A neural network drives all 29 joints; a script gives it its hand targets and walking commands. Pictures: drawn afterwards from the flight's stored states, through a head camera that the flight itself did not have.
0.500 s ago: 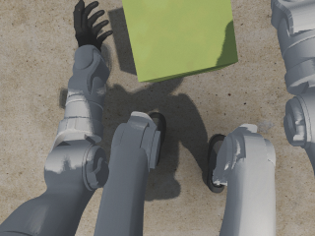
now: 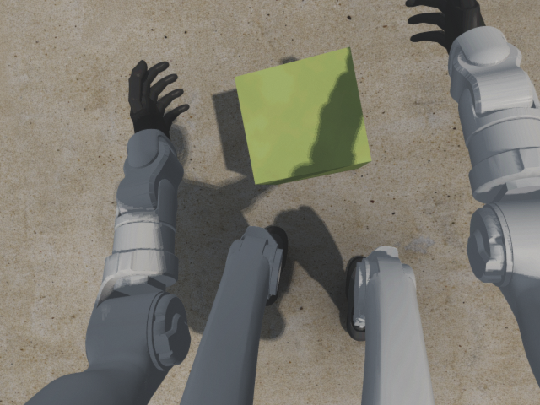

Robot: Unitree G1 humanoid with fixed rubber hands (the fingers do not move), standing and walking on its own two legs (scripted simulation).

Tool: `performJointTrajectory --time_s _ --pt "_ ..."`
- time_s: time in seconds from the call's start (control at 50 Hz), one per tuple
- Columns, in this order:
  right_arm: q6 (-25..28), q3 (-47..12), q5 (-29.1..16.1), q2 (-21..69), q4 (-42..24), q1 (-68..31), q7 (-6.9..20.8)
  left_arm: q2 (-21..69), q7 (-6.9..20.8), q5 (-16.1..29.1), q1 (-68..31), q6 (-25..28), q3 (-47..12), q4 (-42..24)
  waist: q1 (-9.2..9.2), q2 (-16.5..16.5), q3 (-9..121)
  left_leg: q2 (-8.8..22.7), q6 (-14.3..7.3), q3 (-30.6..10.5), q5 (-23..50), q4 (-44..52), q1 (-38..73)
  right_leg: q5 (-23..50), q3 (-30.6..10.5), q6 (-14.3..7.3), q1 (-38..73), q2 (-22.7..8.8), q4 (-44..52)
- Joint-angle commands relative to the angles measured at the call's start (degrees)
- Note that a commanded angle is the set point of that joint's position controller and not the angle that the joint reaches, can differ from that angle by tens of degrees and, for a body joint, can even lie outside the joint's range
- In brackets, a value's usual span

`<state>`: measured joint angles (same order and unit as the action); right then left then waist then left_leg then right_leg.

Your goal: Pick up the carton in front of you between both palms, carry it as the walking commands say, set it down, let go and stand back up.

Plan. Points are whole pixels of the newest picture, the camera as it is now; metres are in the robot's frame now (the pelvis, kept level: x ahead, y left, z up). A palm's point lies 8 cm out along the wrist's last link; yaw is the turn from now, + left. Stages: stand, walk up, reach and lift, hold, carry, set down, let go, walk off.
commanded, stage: set down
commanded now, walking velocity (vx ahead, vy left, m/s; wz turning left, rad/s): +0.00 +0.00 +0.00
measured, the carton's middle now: (305, 129) +0.49 +0.05 -0.41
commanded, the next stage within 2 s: let go in 0.24 s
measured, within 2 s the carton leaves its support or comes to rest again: neither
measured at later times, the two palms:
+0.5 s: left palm (92, 144) +0.39 +0.21 +0.03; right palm out of the picture +0.50 -0.18 +0.02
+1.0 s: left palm out of the picture +0.29 +0.25 +0.16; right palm out of the picture +0.35 -0.19 +0.13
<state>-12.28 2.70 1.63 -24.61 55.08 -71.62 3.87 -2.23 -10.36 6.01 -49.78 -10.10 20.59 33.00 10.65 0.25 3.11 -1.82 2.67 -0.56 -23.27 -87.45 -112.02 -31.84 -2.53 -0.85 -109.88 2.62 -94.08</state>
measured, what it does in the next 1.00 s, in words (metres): rises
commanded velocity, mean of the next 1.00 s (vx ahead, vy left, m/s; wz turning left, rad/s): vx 0.00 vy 0.00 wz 0.00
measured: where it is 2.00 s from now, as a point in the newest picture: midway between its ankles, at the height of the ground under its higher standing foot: (313, 295)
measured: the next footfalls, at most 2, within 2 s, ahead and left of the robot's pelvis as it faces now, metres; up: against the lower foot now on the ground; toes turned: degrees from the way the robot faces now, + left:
none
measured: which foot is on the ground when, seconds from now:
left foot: down 0.00-1.00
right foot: down 0.00-1.00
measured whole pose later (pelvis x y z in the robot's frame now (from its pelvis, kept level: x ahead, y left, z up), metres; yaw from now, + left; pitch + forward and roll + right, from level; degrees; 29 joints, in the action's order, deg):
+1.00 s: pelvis +0.11 +0.03 +0.22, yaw -3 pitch +13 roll +0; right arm -1.1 6.2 3.0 -10.1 32.1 -1.6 -1.0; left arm -12.1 4.2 2.3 10.3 -2.0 0.3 21.6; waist 5.4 -2.0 1.0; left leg -2.1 -1.1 -1.0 -16.2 -34.2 -30.7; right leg -20.4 -4.1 1.1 -26.4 0.5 -34.0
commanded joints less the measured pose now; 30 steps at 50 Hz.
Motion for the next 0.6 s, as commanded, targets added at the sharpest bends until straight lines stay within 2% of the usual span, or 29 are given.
performJointTrajectory --time_s 0.0,0.02,0.04,0.06,0.08,0.1,0.12,0.14,0.16,0.18,0.2,0.22,0.24,0.26,0.28,0.3,0.32,0.34,0.36,0.38,0.4,0.42,0.44,0.46,0.48,0.5,0.52,0.56,0.58 --pt "1.0 1.1 0.6 -4.8 -9.0 -16.5 -0.3 -7.1 1.4 -0.9 -6.0 1.1 0.6 -6.0 2.16 14.5 62.0 -3.2 1.9 7.7 23.9 8.2 29.3 26.9 0.4 0.5 44.7 0.7 14.2" --pt "0.4 1.6 1.2 -3.4 -8.2 -15.4 0.0 -4.5 1.5 0.4 -3.9 0.5 0.3 -7.3 1.09 17.0 61.3 -2.9 2.1 8.0 23.1 10.5 29.9 27.5 2.4 1.5 45.3 0.5 16.0" --pt "0.3 2.3 1.1 -3.5 -7.4 -14.3 0.2 -6.5 1.6 0.7 -5.8 0.7 0.1 -8.7 0.89 15.4 60.9 -3.0 1.4 7.5 22.3 11.6 33.3 24.7 1.9 1.2 45.2 0.5 17.3" --pt "0.2 2.6 0.9 -2.7 -6.9 -15.5 0.8 -4.2 0.9 -0.4 -4.2 0.0 -0.7 -6.8 1.75 11.7 58.7 -2.7 2.2 8.1 24.1 12.8 35.4 25.3 2.0 0.9 43.0 1.6 17.7" --pt "-0.8 1.4 -0.1 -1.3 -4.0 -13.2 1.0 -6.2 1.4 -2.0 -5.6 -0.8 1.9 -3.6 1.15 12.8 56.3 -1.6 1.8 7.1 19.7 14.7 37.0 20.6 1.4 1.0 44.3 1.5 20.5" --pt "-1.4 2.5 1.5 -2.4 -2.4 -12.2 1.1 -5.0 1.1 -3.6 -4.0 -0.9 2.6 -3.4 3.79 10.9 51.6 -2.2 2.1 8.5 18.3 15.8 35.9 17.3 0.2 0.9 42.4 1.0 23.6" --pt "-0.8 2.5 2.9 -0.7 -5.2 -11.5 1.3 -6.1 1.7 -5.5 -4.0 -0.6 5.1 -5.9 1.40 15.0 54.8 -2.8 1.6 7.6 20.1 17.0 37.3 19.7 0.4 1.4 45.9 1.1 23.5" --pt "-0.6 2.0 2.4 -1.2 -8.4 -13.7 1.1 -4.3 2.1 -3.3 -3.7 -0.6 2.7 -8.0 2.20 12.2 56.3 -2.4 2.3 9.4 19.7 16.5 34.6 23.0 -1.2 1.0 52.6 0.9 25.4" --pt "-0.5 4.4 2.5 -3.3 -6.0 -14.1 1.2 -4.3 1.9 -3.3 -5.5 -1.0 1.9 -8.5 1.76 11.8 57.1 -2.3 2.4 8.0 20.7 19.0 39.3 22.2 1.2 1.1 49.1 0.8 25.1" --pt "-0.1 2.4 3.0 -4.0 -7.6 -11.5 1.1 -3.8 2.0 -3.8 -1.2 -0.3 3.9 -8.2 4.98 13.4 57.3 -2.6 1.8 8.1 25.2 20.1 44.1 24.8 0.5 1.9 50.8 1.3 26.4" --pt "0.4 3.7 1.3 -0.6 -7.6 -10.9 1.0 -6.0 2.5 -4.8 -2.2 0.6 2.8 -5.5 1.68 13.3 56.0 -1.8 0.7 6.2 28.1 20.1 43.1 30.8 0.2 1.6 49.2 1.4 26.8" --pt "0.2 3.0 1.2 -0.9 -6.3 -7.0 1.1 -4.9 2.3 -5.7 0.9 0.1 4.2 -6.7 3.68 12.8 57.7 -2.4 1.4 7.9 24.7 21.4 43.2 27.6 -1.0 1.4 53.7 2.0 28.4" --pt "0.1 5.9 4.1 -3.0 -0.1 -5.4 1.4 -1.7 2.4 -4.1 0.3 0.1 -1.1 -8.6 -0.72 9.1 52.2 -1.8 2.0 6.5 24.5 23.5 42.8 27.5 0.5 0.7 50.6 1.1 29.2" --pt "0.9 7.2 4.1 -2.2 -3.6 -4.3 1.1 -0.1 2.6 -3.7 0.9 0.1 0.1 -7.3 -1.95 8.1 53.4 -2.0 2.3 7.6 24.0 23.2 47.2 24.5 -0.1 0.5 49.3 1.9 31.7" --pt "1.3 8.1 6.1 -2.0 -3.1 -2.9 1.2 0.6 3.2 -6.0 4.3 1.1 0.4 -7.5 -0.02 5.8 53.6 -2.4 2.9 7.7 27.4 24.1 49.6 26.3 -0.2 0.9 48.3 1.4 33.1" --pt "2.0 8.6 6.7 -2.5 -6.8 -2.6 0.9 -1.7 3.5 -5.8 4.1 1.8 1.6 -7.5 -0.40 10.3 54.0 -2.0 1.6 6.1 27.3 25.5 51.5 25.9 0.7 0.8 50.6 2.1 34.0" --pt "2.6 9.3 5.7 -0.5 -4.1 -0.8 0.9 -0.8 4.3 -6.7 5.3 1.7 0.6 -4.0 -2.48 8.7 51.2 -1.0 1.6 5.1 27.4 26.1 50.7 28.6 0.1 0.3 49.9 1.8 34.7" --pt "2.6 9.3 7.8 1.3 -5.2 4.7 0.5 -0.9 4.5 -7.1 7.8 2.7 -0.9 -8.3 -1.56 8.4 56.7 -1.7 1.4 5.4 31.7 28.0 58.9 30.6 0.2 0.5 52.9 2.5 37.0" --pt "3.4 8.9 8.4 -0.1 -8.6 7.6 0.0 -3.8 5.2 -6.7 12.4 3.5 -0.8 -9.2 -0.99 10.8 57.6 -2.0 1.4 5.8 30.4 28.1 58.0 30.2 0.3 1.3 57.2 2.1 36.1" --pt "3.4 8.7 7.3 4.1 -10.1 10.9 -0.8 -4.9 6.0 -7.8 15.7 3.9 -1.4 -9.3 -1.11 10.7 57.5 -2.1 1.6 7.0 28.4 29.0 56.5 33.2 -1.0 1.3 63.4 2.0 38.2" --pt "3.9 9.9 6.9 3.9 -13.5 10.0 -1.6 -2.7 7.1 -7.4 18.3 4.6 -4.9 -11.2 -0.32 8.1 60.7 -1.9 1.2 6.3 29.6 30.3 56.1 36.3 -0.7 1.3 67.2 1.5 36.9" --pt "4.1 7.8 5.3 5.9 -15.1 12.6 -2.8 -7.0 8.0 -7.2 18.1 5.7 -4.1 -12.1 0.44 10.1 58.0 -2.1 0.4 6.1 29.3 31.0 57.7 36.9 -1.2 1.5 66.6 1.2 38.1" --pt "4.3 9.4 5.3 7.9 -18.0 17.7 -3.8 -8.2 9.0 -9.2 20.1 5.2 -3.9 -12.0 -3.40 8.0 56.9 -1.9 0.8 6.3 28.2 31.9 60.7 35.4 -0.7 2.0 68.7 2.3 40.2" --pt "4.9 10.2 6.9 7.6 -20.6 19.4 -4.8 -7.0 9.8 -8.4 24.4 5.3 -5.2 -9.8 -1.88 10.1 55.2 -2.5 0.2 6.4 28.8 34.0 60.9 37.7 -0.2 2.3 70.6 1.7 41.9" --pt "4.9 8.6 4.5 11.4 -18.6 26.1 -5.7 -8.4 11.3 -9.1 25.6 5.5 -6.6 -10.1 -2.16 6.5 50.7 -2.3 -0.2 5.6 26.7 35.5 63.5 33.1 0.8 2.6 68.7 2.1 43.5" --pt "5.6 8.8 4.6 10.6 -21.0 27.2 -6.2 -10.7 12.2 -8.8 27.5 5.8 -7.9 -10.5 -1.37 5.7 45.9 -2.0 -1.2 5.1 25.1 35.5 67.6 28.5 -0.1 2.5 62.9 1.1 46.3" --pt "5.7 9.7 6.4 9.6 -20.1 30.8 -7.4 -5.6 13.1 -7.2 28.9 6.2 -9.3 -11.2 -4.06 3.8 45.1 -1.6 -0.4 5.0 25.7 37.5 67.0 33.5 -0.9 1.9 68.6 0.6 48.5" --pt "7.0 6.7 4.1 12.7 -22.5 35.4 -7.8 -10.2 13.9 -10.2 34.3 6.8 -8.8 -10.7 -1.01 2.9 39.2 -1.3 -1.2 5.1 24.5 39.7 73.8 24.6 -0.5 2.5 65.4 0.4 51.7" --pt "8.0 7.2 3.2 12.3 -29.1 35.2 -8.1 -13.8 14.6 -8.5 34.6 6.8 -10.3 -12.2 -3.10 3.4 38.3 -1.0 -1.5 3.1 23.3 41.0 78.9 21.2 0.7 3.0 65.0 1.0 53.0"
